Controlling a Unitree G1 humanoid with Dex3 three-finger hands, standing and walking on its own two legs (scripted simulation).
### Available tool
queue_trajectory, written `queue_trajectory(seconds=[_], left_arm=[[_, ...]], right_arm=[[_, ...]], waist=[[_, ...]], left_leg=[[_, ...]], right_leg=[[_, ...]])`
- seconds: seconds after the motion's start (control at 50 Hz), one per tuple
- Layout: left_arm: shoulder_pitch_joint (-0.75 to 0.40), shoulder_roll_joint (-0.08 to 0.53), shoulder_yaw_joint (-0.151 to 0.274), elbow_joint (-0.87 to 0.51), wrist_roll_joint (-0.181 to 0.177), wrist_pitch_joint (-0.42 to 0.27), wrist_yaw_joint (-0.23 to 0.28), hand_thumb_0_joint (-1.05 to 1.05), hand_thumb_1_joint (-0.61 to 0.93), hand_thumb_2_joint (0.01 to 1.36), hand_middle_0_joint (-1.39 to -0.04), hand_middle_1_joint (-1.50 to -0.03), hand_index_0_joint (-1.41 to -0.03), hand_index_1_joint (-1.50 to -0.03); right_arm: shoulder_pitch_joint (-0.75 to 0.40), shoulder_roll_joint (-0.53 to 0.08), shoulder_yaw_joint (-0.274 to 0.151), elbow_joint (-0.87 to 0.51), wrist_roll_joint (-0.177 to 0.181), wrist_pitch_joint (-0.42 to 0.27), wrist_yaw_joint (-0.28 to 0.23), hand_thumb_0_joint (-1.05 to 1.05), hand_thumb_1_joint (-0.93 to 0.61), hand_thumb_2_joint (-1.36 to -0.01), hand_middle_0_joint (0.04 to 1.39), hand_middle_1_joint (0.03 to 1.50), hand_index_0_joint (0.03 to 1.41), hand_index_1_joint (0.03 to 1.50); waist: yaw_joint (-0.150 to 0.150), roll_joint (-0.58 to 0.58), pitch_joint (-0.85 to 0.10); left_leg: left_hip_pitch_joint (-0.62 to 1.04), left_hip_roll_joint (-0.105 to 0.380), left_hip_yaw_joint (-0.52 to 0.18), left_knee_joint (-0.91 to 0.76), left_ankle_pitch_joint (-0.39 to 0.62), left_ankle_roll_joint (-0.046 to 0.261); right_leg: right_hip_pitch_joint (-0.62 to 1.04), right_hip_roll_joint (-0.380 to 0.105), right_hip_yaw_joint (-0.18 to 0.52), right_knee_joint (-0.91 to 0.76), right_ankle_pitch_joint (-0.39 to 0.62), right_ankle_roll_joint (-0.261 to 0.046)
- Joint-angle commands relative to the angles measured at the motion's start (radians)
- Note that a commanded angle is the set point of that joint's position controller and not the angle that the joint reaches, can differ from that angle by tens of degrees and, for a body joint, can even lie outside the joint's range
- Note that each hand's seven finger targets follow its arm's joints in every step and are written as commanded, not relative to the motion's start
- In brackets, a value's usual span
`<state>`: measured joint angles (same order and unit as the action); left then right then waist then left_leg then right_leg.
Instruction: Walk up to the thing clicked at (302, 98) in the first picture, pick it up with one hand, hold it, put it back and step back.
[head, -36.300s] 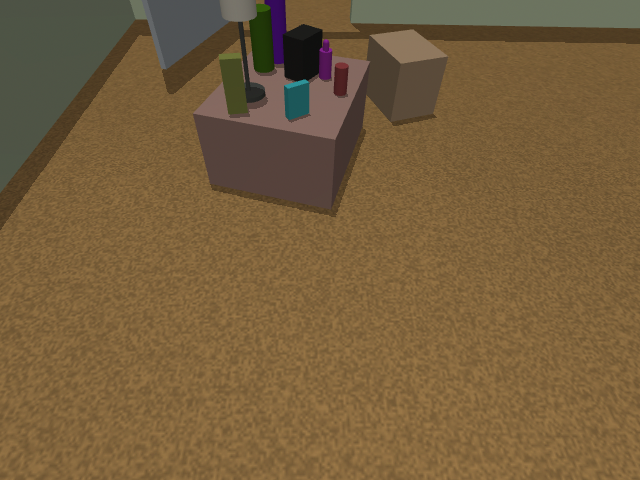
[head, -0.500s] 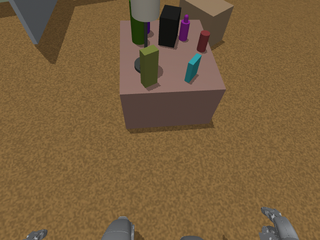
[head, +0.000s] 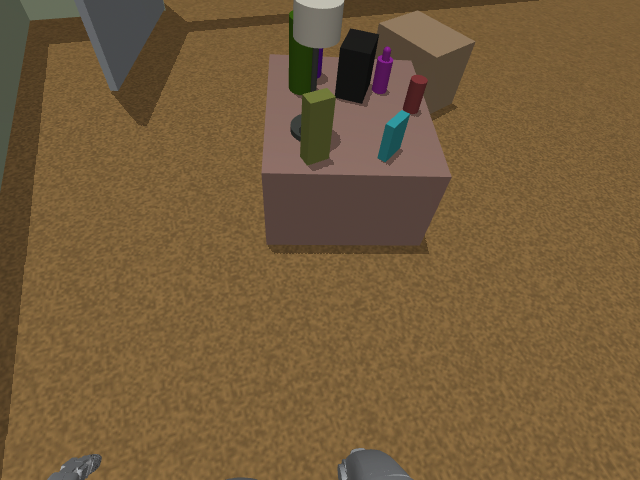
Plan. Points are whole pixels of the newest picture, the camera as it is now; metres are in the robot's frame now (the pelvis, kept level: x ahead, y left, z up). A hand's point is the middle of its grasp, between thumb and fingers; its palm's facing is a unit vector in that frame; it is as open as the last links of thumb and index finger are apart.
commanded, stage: step back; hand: right
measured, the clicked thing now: (393, 136) +1.10 -0.24 -0.32
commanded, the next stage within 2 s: stand in 1.02 s
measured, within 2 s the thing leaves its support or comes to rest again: neither
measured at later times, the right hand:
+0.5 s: hand out of the picture +0.04 -0.26 -0.15, palm faces -0.03 +0.94 -0.35, open 7.4 cm
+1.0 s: hand out of the picture +0.10 -0.25 -0.14, palm faces -0.01 +0.94 -0.35, open 7.4 cm
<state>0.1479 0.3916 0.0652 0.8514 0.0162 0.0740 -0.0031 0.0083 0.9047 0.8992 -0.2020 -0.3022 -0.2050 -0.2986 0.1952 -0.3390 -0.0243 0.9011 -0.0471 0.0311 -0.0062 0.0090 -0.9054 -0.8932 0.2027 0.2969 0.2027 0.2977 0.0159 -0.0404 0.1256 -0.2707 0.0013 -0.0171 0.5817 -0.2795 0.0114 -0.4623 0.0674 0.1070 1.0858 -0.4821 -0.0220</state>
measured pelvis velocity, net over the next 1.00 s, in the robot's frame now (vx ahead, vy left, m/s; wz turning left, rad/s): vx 0.01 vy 0.00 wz -0.01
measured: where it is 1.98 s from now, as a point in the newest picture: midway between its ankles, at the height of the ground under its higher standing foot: outside the picture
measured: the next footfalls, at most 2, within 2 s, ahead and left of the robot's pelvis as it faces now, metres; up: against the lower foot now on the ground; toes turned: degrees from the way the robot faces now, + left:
right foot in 0.12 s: +0.01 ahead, -0.13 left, +0.00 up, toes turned -3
left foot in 0.40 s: +0.04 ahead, +0.12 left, +0.00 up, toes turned -1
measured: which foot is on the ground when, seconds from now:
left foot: down 0.00-0.14, up 0.16-0.38, down 0.40-1.00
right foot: up 0.00-0.10, down 0.12-1.00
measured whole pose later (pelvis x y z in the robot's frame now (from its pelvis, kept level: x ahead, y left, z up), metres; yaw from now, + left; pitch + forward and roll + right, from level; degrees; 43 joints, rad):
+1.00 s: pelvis +0.01 +0.00 +0.00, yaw -1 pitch -2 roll +0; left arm 0.06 0.37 0.04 1.04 0.01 -0.02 0.01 0.01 0.90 0.90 -0.20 -0.30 -0.21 -0.30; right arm 0.10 -0.33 -0.03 1.05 -0.02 -0.01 0.01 0.01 -0.91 -0.89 0.20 0.30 0.20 0.30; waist 0.02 -0.03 0.06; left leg -0.21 -0.02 -0.01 0.53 -0.29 0.01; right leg -0.16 -0.04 -0.02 0.53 -0.34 0.02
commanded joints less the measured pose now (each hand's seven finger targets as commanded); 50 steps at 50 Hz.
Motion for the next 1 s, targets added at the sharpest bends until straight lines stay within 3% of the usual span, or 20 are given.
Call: queue_trajectory(seconds=[0.0, 0.04, 0.08, 0.12, 0.16, 0.22, 0.28, 0.36, 0.38, 0.4, 0.42, 0.44, 0.46, 0.58, 0.6, 0.64, 0.68, 0.76, 0.84, 0.98], left_arm=[[0.018, 0.171, 0.050, -0.048, 0.007, -0.044, -0.011, 0.000, 0.900, 0.900, -0.200, -0.300, -0.200, -0.300], [0.034, 0.162, 0.040, -0.034, 0.006, -0.071, -0.012, 0.000, 0.900, 0.900, -0.200, -0.300, -0.200, -0.300], [0.120, 0.145, 0.045, 0.030, 0.014, -0.099, 0.005, 0.000, 0.900, 0.900, -0.200, -0.300, -0.200, -0.300], [0.140, 0.249, 0.071, 0.047, 0.042, -0.126, 0.021, 0.000, 0.900, 0.900, -0.200, -0.300, -0.200, -0.300], [-0.012, 0.336, 0.084, -0.001, 0.044, -0.124, 0.024, 0.000, 0.900, 0.900, -0.200, -0.300, -0.200, -0.300], [-0.009, 0.225, 0.055, 0.014, 0.025, -0.137, 0.018, 0.000, 0.900, 0.900, -0.200, -0.300, -0.200, -0.300], [0.043, 0.255, 0.060, 0.040, 0.024, -0.138, 0.012, 0.000, 0.900, 0.900, -0.200, -0.300, -0.200, -0.300], [-0.016, 0.235, 0.039, 0.031, 0.015, -0.116, 0.008, 0.000, 0.900, 0.900, -0.200, -0.300, -0.200, -0.300], [0.000, 0.201, 0.026, 0.029, 0.013, -0.115, 0.007, 0.000, 0.900, 0.900, -0.200, -0.300, -0.200, -0.300], [0.017, 0.160, 0.013, 0.029, 0.003, -0.115, 0.006, 0.000, 0.900, 0.900, -0.200, -0.300, -0.200, -0.300], [0.022, 0.127, 0.003, 0.033, -0.014, -0.111, 0.008, 0.000, 0.900, 0.900, -0.200, -0.300, -0.200, -0.300], [0.017, 0.189, 0.020, 0.050, -0.010, -0.103, 0.015, 0.000, 0.900, 0.900, -0.200, -0.300, -0.200, -0.300], [0.024, 0.207, 0.021, 0.055, -0.006, -0.104, 0.012, 0.000, 0.900, 0.900, -0.200, -0.300, -0.200, -0.300], [0.085, 0.168, 0.026, 0.122, 0.002, -0.131, 0.018, 0.000, 0.900, 0.900, -0.200, -0.300, -0.200, -0.300], [0.105, 0.199, 0.035, 0.132, 0.006, -0.133, 0.024, 0.000, 0.900, 0.900, -0.200, -0.300, -0.200, -0.300], [0.020, 0.281, 0.040, 0.119, 0.014, -0.134, 0.024, 0.000, 0.900, 0.900, -0.200, -0.300, -0.200, -0.300], [-0.100, 0.249, 0.029, 0.082, 0.013, -0.127, 0.018, 0.000, 0.900, 0.900, -0.200, -0.300, -0.200, -0.300], [-0.069, 0.189, 0.014, 0.110, -0.004, -0.125, 0.016, 0.000, 0.900, 0.900, -0.200, -0.300, -0.200, -0.300], [-0.050, 0.208, 0.026, 0.132, -0.007, -0.123, 0.024, 0.000, 0.900, 0.900, -0.200, -0.300, -0.200, -0.300], [-0.112, 0.171, 0.004, 0.131, -0.007, -0.107, 0.023, 0.000, 0.900, 0.900, -0.200, -0.300, -0.200, -0.300]], right_arm=[[-0.085, -0.266, -0.083, -0.088, 0.000, -0.048, -0.015, 0.000, -0.900, -0.900, 0.200, 0.300, 0.200, 0.300], [-0.081, -0.276, -0.088, -0.088, 0.000, -0.041, -0.007, 0.000, -0.900, -0.900, 0.200, 0.300, 0.200, 0.300], [-0.066, -0.270, -0.083, -0.080, 0.002, -0.021, 0.000, 0.000, -0.900, -0.900, 0.200, 0.300, 0.200, 0.300], [-0.046, -0.153, -0.048, -0.098, 0.020, -0.024, 0.003, 0.000, -0.900, -0.900, 0.200, 0.300, 0.200, 0.300], [-0.082, -0.234, -0.073, -0.077, 0.013, -0.029, -0.007, 0.000, -0.900, -0.900, 0.200, 0.300, 0.200, 0.300], [-0.094, -0.227, -0.074, -0.051, 0.028, -0.043, 0.013, 0.000, -0.900, -0.900, 0.200, 0.300, 0.200, 0.300], [-0.092, -0.214, -0.069, -0.049, 0.018, -0.048, 0.019, 0.000, -0.900, -0.900, 0.200, 0.300, 0.200, 0.300], [-0.018, -0.206, -0.079, 0.000, 0.017, -0.061, 0.020, 0.000, -0.900, -0.900, 0.200, 0.300, 0.200, 0.300], [0.018, -0.221, -0.087, 0.014, 0.014, -0.068, 0.013, 0.000, -0.900, -0.900, 0.200, 0.300, 0.200, 0.300], [0.039, -0.252, -0.098, 0.021, 0.008, -0.076, 0.006, 0.000, -0.900, -0.900, 0.200, 0.300, 0.200, 0.300], [0.008, -0.290, -0.097, 0.012, 0.012, -0.080, 0.004, 0.000, -0.900, -0.900, 0.200, 0.300, 0.200, 0.300], [-0.003, -0.330, -0.104, 0.006, 0.011, -0.075, 0.008, 0.000, -0.900, -0.900, 0.200, 0.300, 0.200, 0.300], [-0.026, -0.323, -0.104, 0.006, 0.007, -0.072, 0.010, 0.000, -0.900, -0.900, 0.200, 0.300, 0.200, 0.300], [-0.129, -0.217, -0.060, 0.004, 0.035, -0.060, 0.010, 0.000, -0.900, -0.900, 0.200, 0.300, 0.200, 0.300], [-0.132, -0.197, -0.052, -0.006, 0.041, -0.059, 0.009, 0.000, -0.900, -0.900, 0.200, 0.300, 0.200, 0.300], [-0.101, -0.170, -0.048, 0.011, 0.040, -0.049, 0.006, 0.000, -0.900, -0.900, 0.200, 0.300, 0.200, 0.300], [-0.031, -0.195, -0.055, 0.062, 0.027, -0.054, 0.004, 0.000, -0.900, -0.900, 0.200, 0.300, 0.200, 0.300], [-0.095, -0.224, -0.052, 0.073, 0.032, -0.074, 0.008, 0.000, -0.900, -0.900, 0.200, 0.300, 0.200, 0.300], [-0.077, -0.217, -0.053, 0.083, 0.035, -0.070, -0.002, 0.000, -0.900, -0.900, 0.200, 0.300, 0.200, 0.300], [-0.142, -0.219, -0.055, 0.083, 0.032, -0.062, -0.006, 0.000, -0.900, -0.900, 0.200, 0.300, 0.200, 0.300]], waist=[[-0.009, 0.203, -0.095], [-0.017, 0.237, -0.134], [0.019, 0.188, -0.153], [0.020, -0.089, -0.139], [0.025, -0.087, -0.029], [0.001, -0.048, 0.006], [0.028, -0.095, -0.016], [-0.026, -0.098, -0.056], [-0.042, -0.057, -0.098], [-0.044, 0.051, -0.143], [-0.025, 0.179, -0.166], [-0.026, 0.164, -0.141], [-0.020, 0.150, -0.109], [0.046, 0.159, -0.165], [0.054, 0.096, -0.190], [0.013, -0.024, -0.128], [-0.043, -0.028, -0.084], [0.010, 0.003, -0.135], [0.007, 0.017, -0.218], [0.012, 0.125, -0.203]], left_leg=[[0.011, 0.169, -0.185, -0.245, -0.194, 0.149], [0.085, 0.188, -0.178, -0.204, -0.221, 0.169], [0.047, 0.150, -0.103, -0.049, -0.116, 0.135], [-0.267, 0.011, -0.026, 0.218, -0.189, 0.027], [-0.190, 0.041, -0.123, 0.284, -0.272, -0.011], [-0.177, 0.015, -0.082, 0.214, -0.137, -0.009], [-0.126, 0.015, -0.038, 0.140, -0.130, -0.013], [0.090, -0.018, 0.031, -0.123, -0.029, -0.002], [0.186, 0.003, -0.018, -0.181, 0.039, 0.011], [0.263, 0.126, -0.192, -0.220, 0.056, 0.054], [0.243, 0.261, -0.392, -0.285, -0.039, 0.139], [0.113, 0.322, -0.443, -0.314, -0.215, 0.213], [0.069, 0.316, -0.424, -0.321, -0.253, 0.222], [-0.019, 0.144, -0.115, -0.109, 0.225, 0.061], [-0.074, 0.103, -0.076, -0.033, 0.222, 0.035], [-0.082, 0.011, -0.029, 0.021, -0.102, -0.007], [0.024, 0.037, -0.037, -0.050, -0.089, 0.002], [0.055, 0.132, -0.134, -0.136, 0.328, 0.068], [0.069, 0.089, -0.047, -0.050, 0.547, 0.044], [0.121, 0.149, -0.135, -0.158, 0.451, 0.073]], right_leg=[[0.090, -0.050, -0.038, -0.258, 0.002, 0.024], [0.147, -0.069, -0.073, -0.486, -0.048, 0.020], [0.311, -0.031, -0.105, -0.816, 0.115, -0.004], [0.489, -0.248, 0.319, -0.830, 0.154, -0.062], [0.132, -0.451, 0.487, -0.850, -0.138, -0.217], [0.213, -0.291, 0.207, -0.799, 0.102, -0.136], [0.211, -0.302, 0.189, -0.783, 0.137, -0.138], [0.147, -0.254, 0.077, -0.675, 0.195, -0.101], [0.126, -0.226, 0.037, -0.584, 0.318, -0.073], [0.064, -0.160, -0.022, -0.451, 0.332, -0.032], [0.021, -0.062, -0.114, -0.347, 0.105, 0.005], [0.073, -0.091, -0.086, -0.285, -0.095, -0.004], [0.095, -0.108, -0.065, -0.288, -0.112, -0.010], [0.400, -0.104, -0.091, -0.698, 0.302, -0.008], [0.466, -0.149, -0.003, -0.699, 0.356, -0.030], [0.316, -0.349, 0.211, -0.764, 0.169, -0.136], [0.207, -0.328, 0.146, -0.719, 0.176, -0.131], [0.313, -0.161, -0.067, -0.633, 0.414, -0.012], [0.447, -0.198, -0.059, -0.580, 0.680, -0.025], [0.350, -0.155, -0.102, -0.585, 0.405, -0.010]])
